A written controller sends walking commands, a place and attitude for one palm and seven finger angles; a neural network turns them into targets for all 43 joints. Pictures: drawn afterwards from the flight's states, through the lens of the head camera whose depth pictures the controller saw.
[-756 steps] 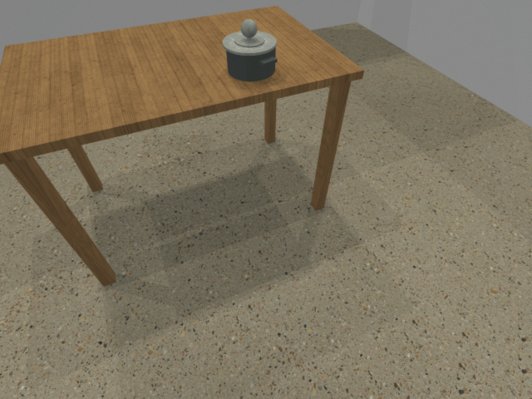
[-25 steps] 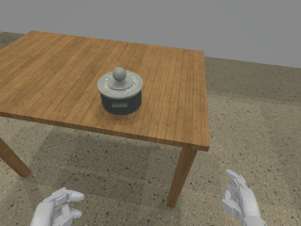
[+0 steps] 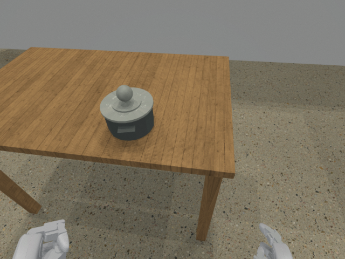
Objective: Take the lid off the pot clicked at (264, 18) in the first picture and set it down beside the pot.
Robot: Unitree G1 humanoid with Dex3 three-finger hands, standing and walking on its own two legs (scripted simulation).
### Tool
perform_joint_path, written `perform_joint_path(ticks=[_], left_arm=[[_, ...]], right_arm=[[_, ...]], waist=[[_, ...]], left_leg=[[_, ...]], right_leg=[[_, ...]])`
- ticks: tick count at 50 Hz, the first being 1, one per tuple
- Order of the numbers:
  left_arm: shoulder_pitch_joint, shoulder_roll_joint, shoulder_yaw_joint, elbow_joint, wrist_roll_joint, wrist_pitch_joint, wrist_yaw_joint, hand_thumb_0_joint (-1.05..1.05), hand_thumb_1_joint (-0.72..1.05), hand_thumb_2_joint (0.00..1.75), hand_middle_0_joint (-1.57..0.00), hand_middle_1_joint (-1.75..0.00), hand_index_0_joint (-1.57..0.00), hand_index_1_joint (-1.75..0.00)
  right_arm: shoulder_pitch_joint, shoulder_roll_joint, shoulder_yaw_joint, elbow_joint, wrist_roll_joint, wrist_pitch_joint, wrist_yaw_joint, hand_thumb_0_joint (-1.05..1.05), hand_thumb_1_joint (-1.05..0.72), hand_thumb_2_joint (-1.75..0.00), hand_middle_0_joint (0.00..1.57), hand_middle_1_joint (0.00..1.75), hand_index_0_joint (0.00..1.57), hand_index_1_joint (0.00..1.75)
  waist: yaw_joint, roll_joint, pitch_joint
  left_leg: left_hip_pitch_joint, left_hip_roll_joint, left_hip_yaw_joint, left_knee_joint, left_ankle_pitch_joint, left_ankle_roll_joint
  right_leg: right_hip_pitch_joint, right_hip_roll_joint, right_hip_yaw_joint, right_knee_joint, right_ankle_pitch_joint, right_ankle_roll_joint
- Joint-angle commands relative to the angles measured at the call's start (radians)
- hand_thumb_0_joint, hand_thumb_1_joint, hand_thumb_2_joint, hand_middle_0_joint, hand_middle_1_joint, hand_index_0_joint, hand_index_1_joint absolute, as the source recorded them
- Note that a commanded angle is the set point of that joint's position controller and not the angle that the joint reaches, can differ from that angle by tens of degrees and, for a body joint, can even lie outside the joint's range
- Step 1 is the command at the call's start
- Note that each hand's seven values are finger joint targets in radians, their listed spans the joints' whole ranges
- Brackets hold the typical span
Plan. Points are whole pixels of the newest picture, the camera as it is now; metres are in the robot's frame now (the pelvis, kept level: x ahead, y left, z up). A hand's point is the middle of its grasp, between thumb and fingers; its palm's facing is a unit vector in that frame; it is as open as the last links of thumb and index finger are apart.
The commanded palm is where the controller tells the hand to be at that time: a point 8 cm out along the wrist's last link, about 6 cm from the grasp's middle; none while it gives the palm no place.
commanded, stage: raise the hand higher, near the body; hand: left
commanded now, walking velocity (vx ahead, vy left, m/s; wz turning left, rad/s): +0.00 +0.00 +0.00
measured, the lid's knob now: (124, 93) +0.55 +0.21 +0.09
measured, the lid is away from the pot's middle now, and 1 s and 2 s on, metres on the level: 0.00 0.00 0.00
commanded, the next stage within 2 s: reach forward and open the fingers in 0.54 s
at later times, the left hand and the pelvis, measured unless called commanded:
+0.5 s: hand (51, 221) +0.16 +0.25 +0.08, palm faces +0.30 -0.87 -0.39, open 3.1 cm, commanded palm +0.11 +0.29 +0.12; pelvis +0.00 +0.02 +0.00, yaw +0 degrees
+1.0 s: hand (36, 204) +0.18 +0.29 +0.10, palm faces -0.12 -0.09 -0.99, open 3.2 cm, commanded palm +0.17 +0.28 +0.17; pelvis -0.02 +0.03 +0.00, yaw +0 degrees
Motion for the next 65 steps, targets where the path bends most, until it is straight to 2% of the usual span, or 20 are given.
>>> perform_joint_path(ticks=[1,7,11,17,32,33,35,37,39,41,43,46,47,50,53,54,59,62,63,65], left_arm=[[0.003,0.176,0.137,-0.257,-0.003,-0.078,0.025,0.0,0.9,0.9,-1.3,-1.5,-1.3,-1.5],[0.028,0.123,0.097,-0.268,-0.003,-0.077,0.022,0.0,0.9,0.9,-1.3,-1.5,-1.3,-1.5],[-0.024,0.169,0.135,-0.334,-0.004,-0.084,0.026,0.0,0.9,0.9,-1.3,-1.5,-1.3,-1.5],[-0.047,0.132,0.105,-0.352,-0.008,-0.081,0.022,0.0,0.9,0.9,-1.3,-1.5,-1.3,-1.5],[-0.158,0.175,0.158,-0.44,-0.021,-0.092,0.038,0.0,0.9,0.9,-1.3,-1.5,-1.3,-1.5],[-0.217,0.381,0.096,-0.483,0.414,-0.013,0.064,0.0,0.87,0.9,-1.28,-1.48,-1.28,-1.48],[-0.277,0.299,0.076,-0.559,0.428,0.056,0.089,0.0,0.82,0.92,-1.25,-1.41,-1.25,-1.41],[-0.167,0.359,0.083,-0.485,0.616,0.114,0.097,0.0,0.76,0.95,-1.24,-1.32,-1.24,-1.32],[-0.132,0.418,0.108,-0.472,0.705,0.172,0.076,0.0,0.69,0.98,-1.21,-1.25,-1.21,-1.25],[-0.239,0.451,0.082,-0.454,0.79,0.198,0.048,0.0,0.62,1.03,-1.19,-1.18,-1.19,-1.18],[-0.348,0.484,0.062,-0.378,0.836,0.207,0.001,0.0,0.55,1.07,-1.17,-1.11,-1.17,-1.11],[-0.412,0.542,0.059,-0.361,0.836,0.194,-0.089,0.0,0.45,1.14,-1.14,-1.0,-1.14,-1.0],[-0.428,0.504,0.012,-0.388,0.813,0.183,-0.117,0.0,0.42,1.16,-1.13,-0.97,-1.13,-0.97],[-0.457,0.534,0.023,-0.347,0.778,0.168,-0.198,0.0,0.32,1.21,-1.1,-0.86,-1.1,-0.86],[-0.605,0.68,0.119,-0.277,0.796,0.137,-0.258,0.0,0.23,1.26,-1.06,-0.76,-1.06,-0.76],[-0.635,0.688,0.127,-0.277,0.8,0.132,-0.276,0.0,0.2,1.27,-1.05,-0.72,-1.05,-0.72],[-0.655,0.642,0.102,-0.286,0.757,0.083,-0.339,0.0,0.05,1.32,-0.98,-0.54,-0.98,-0.54],[-0.643,0.612,0.08,-0.243,0.733,0.07,-0.349,0.0,-0.03,1.34,-0.94,-0.44,-0.94,-0.44],[-0.69,0.682,0.135,-0.206,0.75,0.074,-0.353,0.0,-0.06,1.35,-0.93,-0.4,-0.93,-0.4],[-0.751,0.656,0.104,-0.195,0.752,0.079,-0.354,0.0,-0.12,1.37,-0.91,-0.33,-0.91,-0.33]], right_arm=[[-0.154,-0.093,-0.038,-0.184,-0.005,-0.074,-0.01,0.0,-0.9,-0.9,0.2,0.3,0.2,0.3],[-0.152,-0.087,-0.037,-0.181,-0.005,-0.07,-0.002,0.0,-0.9,-0.9,0.2,0.3,0.2,0.3],[-0.147,-0.095,-0.033,-0.192,-0.006,-0.067,0.004,0.0,-0.9,-0.9,0.2,0.3,0.2,0.3],[-0.147,-0.09,-0.021,-0.201,-0.007,-0.059,0.01,0.0,-0.9,-0.9,0.2,0.3,0.2,0.3],[-0.149,-0.101,-0.008,-0.206,-0.008,-0.055,0.017,0.0,-0.9,-0.9,0.2,0.3,0.2,0.3],[-0.178,-0.174,0.008,-0.209,-0.026,-0.001,0.029,0.0,-0.9,-0.9,0.2,0.3,0.2,0.3],[-0.191,-0.138,0.003,-0.253,-0.017,0.042,0.043,0.0,-0.9,-0.9,0.2,0.3,0.2,0.3],[-0.189,-0.154,-0.012,-0.243,-0.018,0.083,0.053,0.0,-0.9,-0.9,0.2,0.3,0.2,0.3],[-0.238,-0.162,-0.01,-0.259,-0.006,0.138,0.061,0.0,-0.9,-0.9,0.2,0.3,0.2,0.3],[-0.251,-0.162,-0.008,-0.26,-0.007,0.17,0.061,0.0,-0.9,-0.9,0.2,0.3,0.2,0.3],[-0.261,-0.164,-0.007,-0.238,0.003,0.185,0.058,0.0,-0.9,-0.9,0.2,0.3,0.2,0.3],[-0.275,-0.164,-0.009,-0.239,0.016,0.18,0.049,0.0,-0.9,-0.9,0.2,0.3,0.2,0.3],[-0.284,-0.161,-0.015,-0.249,0.023,0.174,0.047,0.0,-0.9,-0.9,0.2,0.3,0.2,0.3],[-0.276,-0.157,-0.008,-0.249,0.026,0.165,0.04,0.0,-0.9,-0.9,0.2,0.3,0.2,0.3],[-0.274,-0.175,0.001,-0.214,0.019,0.178,0.031,0.0,-0.9,-0.9,0.2,0.3,0.2,0.3],[-0.304,-0.172,0.006,-0.228,0.024,0.172,0.034,0.0,-0.9,-0.9,0.2,0.3,0.2,0.3],[-0.29,-0.164,0.001,-0.25,0.022,0.162,0.051,0.0,-0.9,-0.9,0.2,0.3,0.2,0.3],[-0.247,-0.169,-0.012,-0.247,0.022,0.171,0.063,0.0,-0.9,-0.9,0.2,0.3,0.2,0.3],[-0.258,-0.182,-0.007,-0.229,0.02,0.184,0.064,0.0,-0.9,-0.9,0.2,0.3,0.2,0.3],[-0.254,-0.178,-0.008,-0.245,0.032,0.185,0.069,0.0,-0.9,-0.9,0.2,0.3,0.2,0.3]], waist=[[0.024,-0.028,-0.067],[0.016,-0.039,-0.036],[0.02,-0.027,-0.044],[0.014,-0.015,-0.019],[0.02,0.017,-0.039],[0.024,0.066,-0.041],[0.017,0.085,-0.04],[0.057,0.105,-0.1],[0.072,0.065,-0.152],[0.054,0.009,-0.168],[0.034,-0.028,-0.131],[0.033,-0.011,-0.18],[0.019,0.011,-0.175],[0.012,-0.012,-0.167],[0.017,-0.041,-0.118],[0.016,0.018,-0.103],[0.024,0.08,-0.167],[0.015,0.002,-0.159],[0.028,-0.021,-0.147],[0.012,-0.045,-0.138]], left_leg=[[0.079,-0.006,0.007,-0.033,0.272,0.042],[0.09,0.002,0.006,-0.043,0.317,0.039],[0.098,0.005,-0.003,-0.053,0.321,0.034],[0.1,0.01,-0.013,-0.066,0.318,0.03],[0.098,0.018,-0.036,-0.092,0.276,0.016],[-0.018,0.004,-0.016,-0.063,0.312,0.022],[-0.041,0.006,-0.019,-0.067,0.324,0.007],[-0.029,0.016,-0.019,-0.062,0.309,0.004],[-0.036,0.012,-0.016,-0.054,0.311,0.004],[-0.034,0.007,-0.017,-0.052,0.278,0.016],[-0.031,0.004,-0.024,-0.061,0.236,0.026],[0.011,-0.004,-0.035,-0.061,0.262,0.038],[0.029,-0.007,-0.039,-0.06,0.282,0.041],[0.038,-0.017,-0.041,-0.057,0.308,0.048],[0.017,-0.022,-0.041,-0.077,0.286,0.049],[0.028,-0.023,-0.043,-0.074,0.29,0.049],[0.082,-0.037,-0.049,-0.069,0.352,0.047],[0.059,-0.032,-0.04,-0.08,0.324,0.044],[0.04,-0.035,-0.036,-0.091,0.303,0.042],[0.024,-0.034,-0.033,-0.091,0.259,0.044]], right_leg=[[-0.041,-0.064,0.051,-0.097,0.293,0.051],[-0.042,-0.056,0.027,-0.086,0.327,0.05],[-0.04,-0.054,0.026,-0.09,0.312,0.046],[-0.041,-0.048,0.019,-0.088,0.285,0.042],[-0.018,-0.045,0.02,-0.095,0.216,0.034],[-0.101,-0.018,0.029,-0.026,0.226,0.027],[-0.096,-0.023,-0.01,-0.011,0.185,0.012],[-0.081,-0.013,0.027,-0.005,0.158,0.002],[-0.041,-0.002,0.058,-0.002,0.186,-0.003],[-0.053,-0.014,0.058,-0.008,0.162,0.007],[-0.083,-0.021,0.054,-0.037,0.133,0.018],[-0.045,-0.031,0.052,-0.048,0.172,0.031],[-0.032,-0.035,0.048,-0.051,0.201,0.035],[-0.022,-0.034,0.038,-0.061,0.252,0.044],[-0.053,-0.038,0.04,-0.091,0.242,0.05],[-0.057,-0.028,0.046,-0.093,0.243,0.041],[-0.035,-0.024,0.036,-0.1,0.292,0.038],[-0.018,-0.033,0.023,-0.106,0.274,0.048],[-0.042,-0.033,0.021,-0.118,0.254,0.048],[-0.029,-0.032,0.023,-0.114,0.21,0.047]])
